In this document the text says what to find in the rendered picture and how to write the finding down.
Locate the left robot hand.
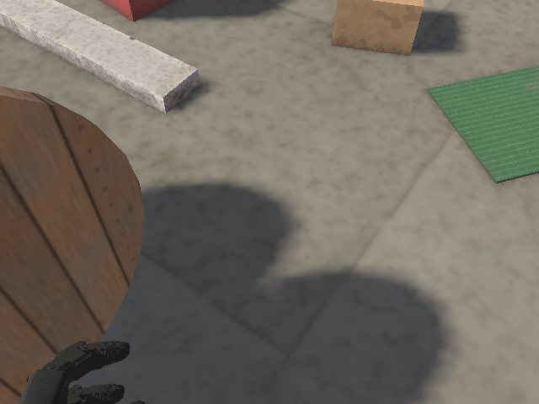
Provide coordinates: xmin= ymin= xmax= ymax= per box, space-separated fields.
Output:
xmin=19 ymin=341 xmax=145 ymax=404

